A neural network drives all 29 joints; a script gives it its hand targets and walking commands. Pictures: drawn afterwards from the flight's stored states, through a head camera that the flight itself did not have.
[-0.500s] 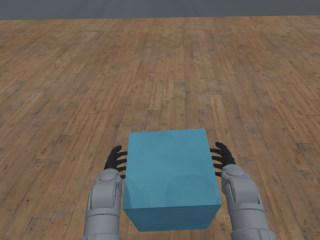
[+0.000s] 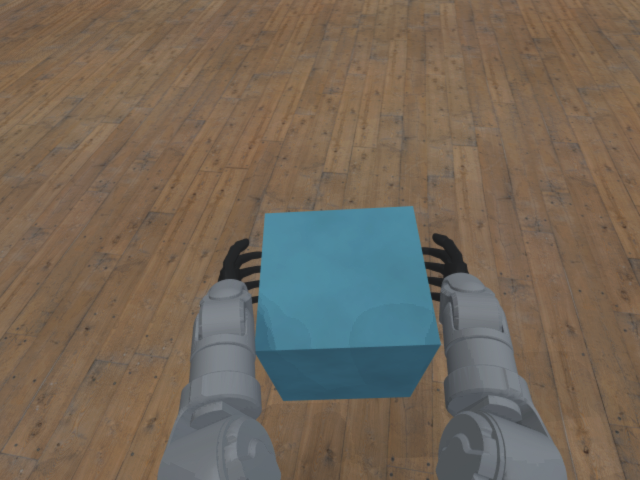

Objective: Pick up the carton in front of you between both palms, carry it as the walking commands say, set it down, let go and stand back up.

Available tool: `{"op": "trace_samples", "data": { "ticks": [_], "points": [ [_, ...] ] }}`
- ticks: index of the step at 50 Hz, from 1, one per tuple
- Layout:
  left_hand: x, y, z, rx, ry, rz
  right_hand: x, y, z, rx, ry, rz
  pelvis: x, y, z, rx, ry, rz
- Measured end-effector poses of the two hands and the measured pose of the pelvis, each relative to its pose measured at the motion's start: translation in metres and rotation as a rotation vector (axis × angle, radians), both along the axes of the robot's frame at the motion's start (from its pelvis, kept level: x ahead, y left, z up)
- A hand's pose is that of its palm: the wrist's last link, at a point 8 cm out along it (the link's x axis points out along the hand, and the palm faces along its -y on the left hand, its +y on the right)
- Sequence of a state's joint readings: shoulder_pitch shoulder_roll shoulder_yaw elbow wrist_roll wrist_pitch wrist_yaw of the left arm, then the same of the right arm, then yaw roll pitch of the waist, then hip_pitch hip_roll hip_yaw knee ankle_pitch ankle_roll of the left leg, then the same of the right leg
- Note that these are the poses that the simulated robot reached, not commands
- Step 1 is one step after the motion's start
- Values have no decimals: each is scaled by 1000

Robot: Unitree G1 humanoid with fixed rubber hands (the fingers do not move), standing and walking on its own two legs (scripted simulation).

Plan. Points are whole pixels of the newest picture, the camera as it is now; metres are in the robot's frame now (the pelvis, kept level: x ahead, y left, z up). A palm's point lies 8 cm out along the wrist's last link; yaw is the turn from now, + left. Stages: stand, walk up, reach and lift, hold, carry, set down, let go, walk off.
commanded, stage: set down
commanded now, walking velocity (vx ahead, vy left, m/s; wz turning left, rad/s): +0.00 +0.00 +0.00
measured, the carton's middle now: (342, 311) +0.37 -0.02 -0.06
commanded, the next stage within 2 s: none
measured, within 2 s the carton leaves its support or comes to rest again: rests again in 1.96 s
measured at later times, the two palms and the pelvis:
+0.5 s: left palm (275, 329) +0.41 +0.10 -0.18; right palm (434, 320) +0.41 -0.20 -0.18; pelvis -0.01 -0.01 -0.11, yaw +1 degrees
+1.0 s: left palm (294, 349) +0.44 +0.08 -0.34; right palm (427, 340) +0.44 -0.22 -0.33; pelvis -0.04 -0.01 -0.24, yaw +2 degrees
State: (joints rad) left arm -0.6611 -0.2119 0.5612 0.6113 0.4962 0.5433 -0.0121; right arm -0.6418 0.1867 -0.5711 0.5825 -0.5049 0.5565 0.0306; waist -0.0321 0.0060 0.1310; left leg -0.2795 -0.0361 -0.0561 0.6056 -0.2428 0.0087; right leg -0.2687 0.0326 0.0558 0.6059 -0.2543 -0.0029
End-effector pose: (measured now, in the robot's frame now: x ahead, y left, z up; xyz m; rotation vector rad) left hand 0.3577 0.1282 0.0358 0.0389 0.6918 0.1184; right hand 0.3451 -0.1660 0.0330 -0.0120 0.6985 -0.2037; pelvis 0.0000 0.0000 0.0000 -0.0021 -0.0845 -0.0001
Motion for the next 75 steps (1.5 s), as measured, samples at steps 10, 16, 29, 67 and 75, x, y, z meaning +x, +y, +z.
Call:
{"op": "trace_samples", "data": {
  "ticks": [10, 16, 29, 67, 75],
  "points": [
    [17, -9, -108, 22, 27, -3, 23, -10, -106, -33, 28, 39, -16, -4, -28, 4, 298, 6],
    [27, -17, -177, -4, -11, 15, 35, -19, -175, -11, -12, 28, -18, -7, -61, 8, 510, 8],
    [62, -31, -233, -39, -20, 48, 72, -33, -232, 34, -27, 5, -8, -14, -126, 21, 748, 4],
    [107, -67, -474, -22, 24, 39, 121, -70, -469, -10, 19, 46, -55, -15, -308, 47, 858, 18],
    [116, -72, -526, -13, 40, 43, 134, -75, -523, -16, 37, 68, -55, -19, -339, 62, 838, 22]
  ]
}}
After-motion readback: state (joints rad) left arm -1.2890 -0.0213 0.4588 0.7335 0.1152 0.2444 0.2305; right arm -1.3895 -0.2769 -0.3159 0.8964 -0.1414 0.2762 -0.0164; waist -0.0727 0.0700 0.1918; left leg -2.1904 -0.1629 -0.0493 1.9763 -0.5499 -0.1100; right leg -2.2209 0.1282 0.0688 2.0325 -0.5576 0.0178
